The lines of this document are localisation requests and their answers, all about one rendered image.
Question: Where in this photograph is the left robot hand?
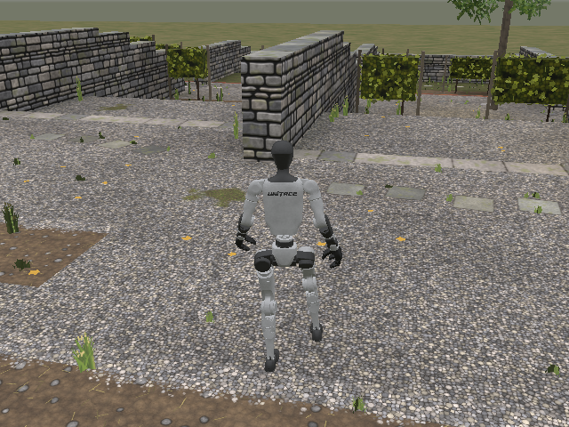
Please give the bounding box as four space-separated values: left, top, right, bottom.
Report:
235 236 256 251

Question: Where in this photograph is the robot right foot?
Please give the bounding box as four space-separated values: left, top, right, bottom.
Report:
310 323 323 342

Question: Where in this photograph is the robot right forearm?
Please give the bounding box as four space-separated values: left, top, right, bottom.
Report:
319 214 340 251

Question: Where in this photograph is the robot left forearm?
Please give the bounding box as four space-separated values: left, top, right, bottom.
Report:
236 213 251 240

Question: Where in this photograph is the robot right upper arm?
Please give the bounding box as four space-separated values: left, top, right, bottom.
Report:
301 179 327 229

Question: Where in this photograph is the right robot hand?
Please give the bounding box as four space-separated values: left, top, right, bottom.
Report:
322 246 342 268

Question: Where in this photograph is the robot left upper arm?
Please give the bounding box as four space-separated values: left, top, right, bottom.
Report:
240 179 265 227

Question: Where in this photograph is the robot right thigh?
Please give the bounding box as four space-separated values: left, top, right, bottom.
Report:
296 246 316 293

